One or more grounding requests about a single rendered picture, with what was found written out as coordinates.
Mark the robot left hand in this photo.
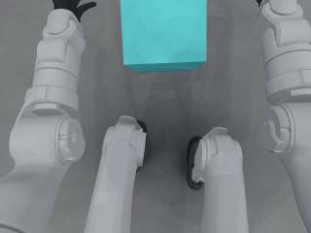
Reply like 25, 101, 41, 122
52, 0, 97, 23

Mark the carton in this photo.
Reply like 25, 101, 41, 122
120, 0, 207, 73

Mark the left robot foot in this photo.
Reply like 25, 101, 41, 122
136, 120, 147, 173

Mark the robot right upper arm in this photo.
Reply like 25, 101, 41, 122
260, 102, 311, 233

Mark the right robot forearm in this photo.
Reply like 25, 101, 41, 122
254, 0, 311, 105

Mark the right robot shin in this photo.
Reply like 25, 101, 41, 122
191, 127, 243, 183

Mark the robot left upper arm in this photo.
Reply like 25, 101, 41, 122
0, 115, 86, 233

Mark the left robot forearm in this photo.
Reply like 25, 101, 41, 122
9, 9, 86, 158

